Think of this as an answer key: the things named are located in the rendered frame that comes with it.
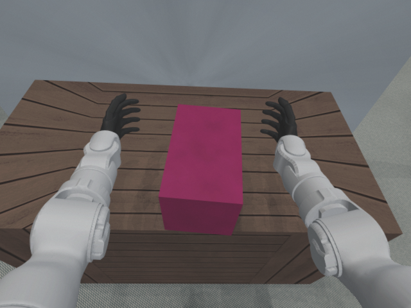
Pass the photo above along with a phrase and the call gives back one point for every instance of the right robot forearm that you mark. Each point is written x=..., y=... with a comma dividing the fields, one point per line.
x=309, y=188

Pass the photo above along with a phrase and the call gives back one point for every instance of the left robot forearm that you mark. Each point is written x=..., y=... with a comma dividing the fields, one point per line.
x=94, y=177

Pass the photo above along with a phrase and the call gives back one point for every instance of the carton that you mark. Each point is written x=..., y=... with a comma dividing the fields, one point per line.
x=202, y=187

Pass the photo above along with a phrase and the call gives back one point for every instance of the robot right upper arm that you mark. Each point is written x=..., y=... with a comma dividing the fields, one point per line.
x=351, y=247

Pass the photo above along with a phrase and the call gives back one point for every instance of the pedestal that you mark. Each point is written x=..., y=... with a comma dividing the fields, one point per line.
x=42, y=142

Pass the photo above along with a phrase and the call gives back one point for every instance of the robot left upper arm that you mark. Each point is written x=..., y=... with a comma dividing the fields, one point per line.
x=69, y=235

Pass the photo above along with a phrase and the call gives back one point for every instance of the robot right hand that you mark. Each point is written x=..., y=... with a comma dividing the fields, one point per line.
x=286, y=125

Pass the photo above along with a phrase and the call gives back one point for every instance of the robot left hand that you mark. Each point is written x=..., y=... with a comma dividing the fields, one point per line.
x=113, y=118

